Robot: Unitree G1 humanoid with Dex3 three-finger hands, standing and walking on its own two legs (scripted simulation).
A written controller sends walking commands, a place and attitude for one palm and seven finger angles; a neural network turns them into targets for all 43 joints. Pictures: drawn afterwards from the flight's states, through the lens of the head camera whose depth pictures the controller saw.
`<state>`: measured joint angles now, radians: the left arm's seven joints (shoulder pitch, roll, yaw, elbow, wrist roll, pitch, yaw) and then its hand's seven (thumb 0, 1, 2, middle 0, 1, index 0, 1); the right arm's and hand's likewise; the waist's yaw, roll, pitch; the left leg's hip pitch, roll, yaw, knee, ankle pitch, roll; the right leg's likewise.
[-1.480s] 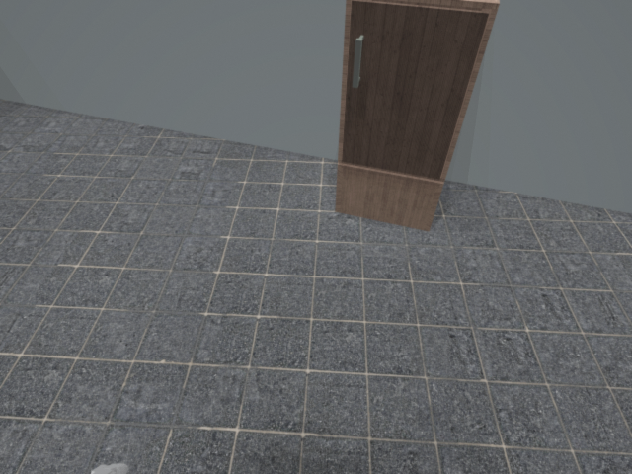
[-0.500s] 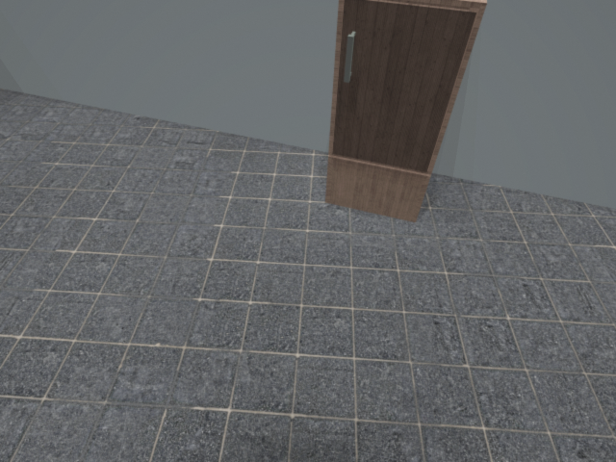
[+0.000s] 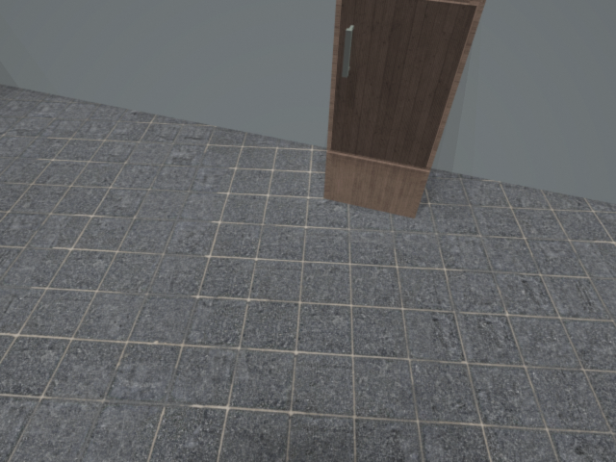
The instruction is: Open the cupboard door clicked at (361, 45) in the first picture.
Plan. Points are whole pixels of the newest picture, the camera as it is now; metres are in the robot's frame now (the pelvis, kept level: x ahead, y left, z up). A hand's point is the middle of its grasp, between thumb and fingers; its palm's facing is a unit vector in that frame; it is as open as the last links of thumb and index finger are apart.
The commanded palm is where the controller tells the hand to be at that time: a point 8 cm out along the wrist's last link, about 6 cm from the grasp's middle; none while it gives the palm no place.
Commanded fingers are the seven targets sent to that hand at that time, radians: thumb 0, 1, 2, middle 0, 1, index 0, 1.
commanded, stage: walk to a spot facing it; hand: left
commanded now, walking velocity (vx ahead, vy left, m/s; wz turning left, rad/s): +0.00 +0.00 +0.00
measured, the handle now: (348, 51) +1.35 -0.05 -0.04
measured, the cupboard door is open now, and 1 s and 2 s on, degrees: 0 0 0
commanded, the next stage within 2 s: turn to face it in 1.10 s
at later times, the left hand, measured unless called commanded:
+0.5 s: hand out of the picture +0.06 +0.19 -0.20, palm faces -0.05 -0.99 -0.13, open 7.4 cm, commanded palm none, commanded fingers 0.00 0.90 0.90 -0.20 -0.30 -0.20 -0.30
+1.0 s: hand (240, 340) +0.36 +0.15 -0.19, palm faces -0.03 -0.98 -0.18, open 7.2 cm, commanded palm none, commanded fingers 0.00 0.90 0.90 -0.20 -0.30 -0.20 -0.30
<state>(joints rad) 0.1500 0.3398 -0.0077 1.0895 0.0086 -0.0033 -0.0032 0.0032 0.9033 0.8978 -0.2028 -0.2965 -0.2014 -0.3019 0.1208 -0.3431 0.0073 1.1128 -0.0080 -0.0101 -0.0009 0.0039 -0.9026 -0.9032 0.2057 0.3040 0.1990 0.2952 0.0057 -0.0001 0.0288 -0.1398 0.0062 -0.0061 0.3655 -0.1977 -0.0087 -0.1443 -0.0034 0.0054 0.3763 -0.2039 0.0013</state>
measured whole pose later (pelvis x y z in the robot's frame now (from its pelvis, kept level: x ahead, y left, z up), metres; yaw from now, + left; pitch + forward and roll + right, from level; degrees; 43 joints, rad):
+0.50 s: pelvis +0.10 +0.02 -0.02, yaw -4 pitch +0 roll -1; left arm 0.37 0.18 0.03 1.13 0.02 0.02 -0.02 0.01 0.91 0.90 -0.20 -0.30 -0.20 -0.30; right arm 0.41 -0.15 0.00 1.12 -0.03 -0.08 -0.02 0.00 -0.91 -0.90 0.20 0.30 0.20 0.29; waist -0.02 -0.03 0.01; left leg -0.06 0.02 0.07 0.49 -0.43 0.02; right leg -0.39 -0.02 -0.04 1.03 -0.46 -0.03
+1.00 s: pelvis +0.31 -0.03 -0.01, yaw -3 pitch +0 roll -2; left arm 0.25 0.19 0.06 1.06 0.03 -0.05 0.01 0.00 0.94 0.90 -0.20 -0.30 -0.20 -0.30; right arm 0.25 -0.16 -0.06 1.03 -0.02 -0.03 0.00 0.00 -0.91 -0.90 0.20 0.30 0.19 0.29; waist -0.03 0.00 0.00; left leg -0.52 0.15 0.09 0.91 -0.30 0.00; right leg -0.21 -0.02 -0.18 0.49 -0.27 -0.03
